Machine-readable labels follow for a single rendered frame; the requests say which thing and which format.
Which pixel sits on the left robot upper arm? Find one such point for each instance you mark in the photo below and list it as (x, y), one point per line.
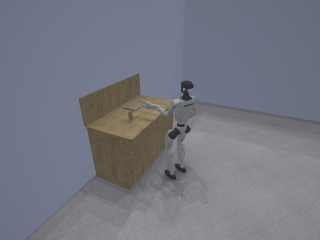
(174, 104)

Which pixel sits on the tap lever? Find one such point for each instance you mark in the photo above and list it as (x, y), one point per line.
(138, 108)

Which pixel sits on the left robot forearm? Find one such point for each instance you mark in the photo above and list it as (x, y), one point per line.
(160, 109)

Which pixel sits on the left robot foot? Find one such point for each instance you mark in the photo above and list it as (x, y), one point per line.
(173, 176)

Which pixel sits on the robot left hand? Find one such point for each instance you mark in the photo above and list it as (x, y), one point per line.
(148, 104)

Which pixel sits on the right robot upper arm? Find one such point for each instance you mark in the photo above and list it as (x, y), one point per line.
(194, 108)

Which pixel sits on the counter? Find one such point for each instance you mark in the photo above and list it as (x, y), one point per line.
(124, 144)

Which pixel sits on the robot right shin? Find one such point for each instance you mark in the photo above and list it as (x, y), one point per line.
(181, 156)

